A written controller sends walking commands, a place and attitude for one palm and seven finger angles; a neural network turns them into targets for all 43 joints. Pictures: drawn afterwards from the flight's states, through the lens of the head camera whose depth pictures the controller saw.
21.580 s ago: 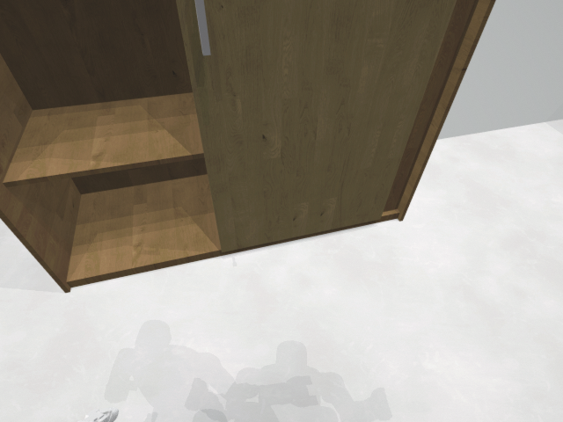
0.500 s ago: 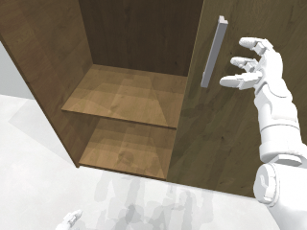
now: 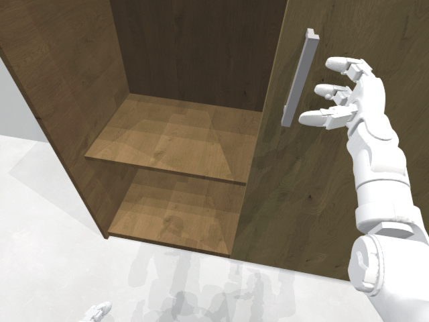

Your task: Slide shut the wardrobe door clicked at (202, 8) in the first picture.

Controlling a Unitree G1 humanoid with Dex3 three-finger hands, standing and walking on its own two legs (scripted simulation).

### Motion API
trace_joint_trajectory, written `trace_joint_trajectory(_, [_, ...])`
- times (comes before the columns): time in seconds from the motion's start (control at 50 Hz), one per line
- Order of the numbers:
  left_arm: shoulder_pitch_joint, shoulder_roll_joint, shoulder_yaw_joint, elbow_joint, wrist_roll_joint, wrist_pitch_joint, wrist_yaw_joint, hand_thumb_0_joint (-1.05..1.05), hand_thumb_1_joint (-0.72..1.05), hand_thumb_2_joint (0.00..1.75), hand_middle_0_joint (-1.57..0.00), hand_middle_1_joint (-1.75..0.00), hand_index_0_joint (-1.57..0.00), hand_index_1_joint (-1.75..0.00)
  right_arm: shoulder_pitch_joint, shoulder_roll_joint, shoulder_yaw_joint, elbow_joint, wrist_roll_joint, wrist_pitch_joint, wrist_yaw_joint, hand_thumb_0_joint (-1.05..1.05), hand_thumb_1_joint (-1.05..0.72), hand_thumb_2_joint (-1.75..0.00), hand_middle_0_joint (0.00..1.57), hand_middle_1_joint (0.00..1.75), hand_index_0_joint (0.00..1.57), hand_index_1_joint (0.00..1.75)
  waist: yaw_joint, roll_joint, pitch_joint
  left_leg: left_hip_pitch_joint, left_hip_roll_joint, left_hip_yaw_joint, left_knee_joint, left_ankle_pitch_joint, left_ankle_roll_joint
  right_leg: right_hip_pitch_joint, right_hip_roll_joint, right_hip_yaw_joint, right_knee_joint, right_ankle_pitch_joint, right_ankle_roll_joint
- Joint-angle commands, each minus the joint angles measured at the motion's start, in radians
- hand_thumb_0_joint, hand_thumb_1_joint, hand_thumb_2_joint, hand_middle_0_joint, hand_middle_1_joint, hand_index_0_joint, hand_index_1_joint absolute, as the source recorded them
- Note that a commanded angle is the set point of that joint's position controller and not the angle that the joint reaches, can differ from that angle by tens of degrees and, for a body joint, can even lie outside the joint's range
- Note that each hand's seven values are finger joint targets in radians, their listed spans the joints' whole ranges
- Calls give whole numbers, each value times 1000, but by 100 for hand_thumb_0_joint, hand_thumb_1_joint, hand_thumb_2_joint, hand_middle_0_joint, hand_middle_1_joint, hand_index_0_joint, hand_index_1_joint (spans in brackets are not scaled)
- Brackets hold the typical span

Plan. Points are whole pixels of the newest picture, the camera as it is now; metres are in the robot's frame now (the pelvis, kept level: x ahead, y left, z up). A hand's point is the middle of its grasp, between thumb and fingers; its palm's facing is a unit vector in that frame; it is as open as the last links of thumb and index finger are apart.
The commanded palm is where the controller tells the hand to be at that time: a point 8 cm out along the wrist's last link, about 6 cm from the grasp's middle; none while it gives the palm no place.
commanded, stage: move the hooked fingers beside the handle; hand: right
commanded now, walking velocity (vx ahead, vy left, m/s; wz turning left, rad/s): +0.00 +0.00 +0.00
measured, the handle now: (297, 81) +0.52 -0.10 +0.22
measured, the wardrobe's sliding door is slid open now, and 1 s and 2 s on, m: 0.62 0.62 0.62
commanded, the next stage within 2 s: feel for the door with the fingertips in 1.68 s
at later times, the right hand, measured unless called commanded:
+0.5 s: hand (335, 108) +0.46 -0.17 +0.21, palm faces +0.13 +0.99 +0.02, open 14.0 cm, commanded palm +0.43 -0.21 +0.22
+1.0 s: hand (333, 100) +0.45 -0.16 +0.22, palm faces +0.10 +1.00 +0.01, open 14.0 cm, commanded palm +0.43 -0.21 +0.22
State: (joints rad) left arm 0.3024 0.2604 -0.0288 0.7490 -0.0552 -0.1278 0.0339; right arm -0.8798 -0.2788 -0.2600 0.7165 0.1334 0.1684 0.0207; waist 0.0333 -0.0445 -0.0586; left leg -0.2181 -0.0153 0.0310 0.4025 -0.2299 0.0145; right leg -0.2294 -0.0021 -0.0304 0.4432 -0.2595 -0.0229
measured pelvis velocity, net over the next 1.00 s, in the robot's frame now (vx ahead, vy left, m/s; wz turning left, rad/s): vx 0.00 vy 0.00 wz -0.01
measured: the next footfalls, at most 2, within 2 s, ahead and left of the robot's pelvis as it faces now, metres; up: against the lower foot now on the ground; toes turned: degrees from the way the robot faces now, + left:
none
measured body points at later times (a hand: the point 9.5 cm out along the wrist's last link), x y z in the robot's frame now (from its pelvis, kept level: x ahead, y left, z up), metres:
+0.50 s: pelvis +0.00 +0.01 +0.00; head +0.01 +0.02 +0.45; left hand +0.10 +0.26 -0.11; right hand +0.44 -0.22 +0.21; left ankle -0.02 +0.11 -0.74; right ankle -0.02 -0.10 -0.74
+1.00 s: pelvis +0.00 +0.00 +0.00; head +0.00 +0.00 +0.45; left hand +0.11 +0.24 -0.11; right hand +0.44 -0.21 +0.23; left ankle -0.02 +0.11 -0.74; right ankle -0.02 -0.10 -0.74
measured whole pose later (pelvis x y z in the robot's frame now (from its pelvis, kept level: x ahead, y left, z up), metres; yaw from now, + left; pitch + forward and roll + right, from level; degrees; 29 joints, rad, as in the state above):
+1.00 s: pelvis +0.00 +0.00 +0.00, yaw +0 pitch +2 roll +1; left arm 0.28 0.25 -0.04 0.74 -0.06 -0.14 0.04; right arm -0.88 -0.29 -0.25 0.72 0.12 0.16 0.02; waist 0.03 -0.03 -0.05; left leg -0.22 -0.01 0.03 0.41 -0.23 0.01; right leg -0.24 0.00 -0.03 0.46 -0.26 -0.03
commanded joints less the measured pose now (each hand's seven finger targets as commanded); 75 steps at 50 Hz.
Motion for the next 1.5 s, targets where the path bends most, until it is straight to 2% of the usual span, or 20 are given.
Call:
trace_joint_trajectory(0.0, [-37,149,39,-116,-6,-35,3,0,90,90,-20,-30,-20,-30,-428,-281,-70,-71,0,-9,-21,0,50,-30,30,120,30,120,-28,134,-188,69,6,-6,-32,308,14,32,2,33,-34,277,-19])
trace_joint_trajectory(0.08, [-36,117,37,-153,7,-29,18,0,90,90,-20,-30,-20,-30,-543,-275,-65,-260,-32,-95,-21,0,50,-30,30,120,30,120,5,57,-314,101,3,-25,-18,333,8,126,-6,22,-22,299,-27])
trace_joint_trajectory(0.1, [-53,135,43,-151,-3,-44,4,0,90,90,-20,-30,-20,-30,-597,-329,-65,-271,-8,-106,-22,0,50,-30,30,120,30,120,-19,55,-330,121,12,-28,-19,378,14,107,4,29,-14,334,-25])
trace_joint_trajectory(0.12, [-34,112,39,-155,7,-43,11,0,90,90,-20,-30,-20,-30,-593,-274,-53,-339,-21,-138,-12,0,50,-30,30,120,30,120,14,35,-379,127,0,-29,-3,392,8,177,-9,24,-11,351,-26])
trace_joint_trajectory(0.18, [-42,112,41,-156,4,-54,20,0,90,90,-20,-30,-20,-30,-616,-268,-39,-388,-19,-161,13,0,50,-30,30,120,30,120,17,-39,-437,125,-2,-27,-3,422,11,256,-8,31,3,416,-19])
trace_joint_trajectory(0.2, [-61,134,46,-147,-9,-69,4,0,90,90,-20,-30,-20,-30,-607,-273,-5,-316,12,-129,20,0,50,-30,30,120,30,120,-6,3,-388,106,7,-21,-15,435,17,203,5,42,5,422,-18])
trace_joint_trajectory(0.28, [-34,125,30,-125,-10,-39,25,0,90,90,-20,-30,-20,-30,-439,-189,-3,-98,3,-34,50,0,50,-30,30,120,30,120,21,45,-196,45,0,-10,-38,309,8,95,-3,22,-27,259,-24])
trace_joint_trajectory(0.3, [-39,151,34,-111,-18,-42,14,0,90,90,-20,-30,-20,-30,-434,-253,-27,15,21,3,42,0,50,-30,30,120,30,120,-1,91,-131,29,8,-7,-47,291,12,25,10,28,-27,230,-23])
trace_joint_trajectory(0.32, [-20,132,27,-107,-9,-30,21,0,90,90,-20,-30,-20,-30,-419,-191,-8,28,4,6,45,0,50,-30,30,120,30,120,28,85,-106,6,7,-8,-47,247,3,31,-4,20,-36,191,-25])
trace_joint_trajectory(0.4, [-29,151,43,-138,-9,-44,7,0,90,90,-20,-30,-20,-30,-546,-339,-75,-112,18,-57,27,0,50,-30,30,120,30,120,-12,68,-276,91,17,-22,-24,352,14,50,15,31,-7,286,-27])
trace_joint_trajectory(0.48, [-29,120,44,-170,8,-56,19,0,90,90,-20,-30,-20,-30,-602,-354,-107,-397,-1,-191,35,0,50,-30,30,120,30,120,0,-6,-492,181,2,-37,11,473,7,222,-3,26,10,424,-26])
trace_joint_trajectory(0.64, [-18,136,32,-131,-10,-38,18,0,90,90,-20,-30,-20,-30,-415,-240,-31,-80,-6,-31,62,0,50,-30,30,120,30,120,10,10,-154,25,0,-4,-35,267,14,69,-7,30,-34,242,-20])
trace_joint_trajectory(0.78, [-29,129,47,-161,1,-60,13,0,90,90,-20,-30,-20,-30,-532,-236,-43,-370,29,-123,39,0,50,-30,30,120,30,120,13,32,-387,81,-10,-10,-5,371,12,230,-19,50,-1,406,-15])
trace_joint_trajectory(0.96, [-37,123,29,-111,2,-45,22,0,90,90,-20,-30,-20,-30,-536,-228,-25,-139,-28,-47,-19,0,50,-30,30,120,30,120,18,11,-196,-4,-4,-5,-32,206,15,113,-12,52,-39,235,-11])
trace_joint_trajectory(1.08, [-14,124,41,-143,11,-46,15,0,90,90,-20,-30,-20,-30,-529,-255,-71,-218,-12,-97,0,0,50,-30,30,120,30,120,-1,39,-402,106,-3,-15,2,386,15,192,-14,38,-10,397,-9])
trace_joint_trajectory(1.2, [-41,136,42,-139,-7,-47,2,0,90,90,-20,-30,-20,-30,-477,-274,-47,-198,4,-90,21,0,50,-30,30,120,30,120,-14,66,-264,92,3,-12,-20,382,15,112,-6,30,-17,366,-17])
trace_joint_trajectory(1.26, [-37,120,36,-140,-8,-37,15,0,90,90,-20,-30,-20,-30,-481,-193,6,-202,-18,-71,25,0,50,-30,30,120,30,120,19,-1,-188,27,-4,-9,-38,270,14,124,-15,32,-36,271,-19])
trace_joint_trajectory(1.38, [-47,119,41,-154,2,-61,16,0,90,90,-20,-30,-20,-30,-549,-204,-10,-399,12,-104,18,0,50,-30,30,120,30,120,9,-42,-396,85,-8,-10,-16,358,17,256,-13,49,-10,402,-7])
trace_joint_trajectory(1.42, [-40,115,42,-133,1,-68,6,0,90,90,-20,-30,-20,-30,-517,-164,11,-354,26,-97,15,0,50,-30,30,120,30,120,17,17,-356,72,-11,-3,-12,357,12,233,-21,50,-13,396,-7])
trace_joint_trajectory(1.48, [-51,126,40,-133,1,-54,13,0,90,90,-20,-30,-20,-30,-424,-243,-71,-284,13,-65,5,0,50,-30,30,120,30,120,-12,63,-308,101,-8,-10,-24,353,11,162,-10,34,-24,348,-17])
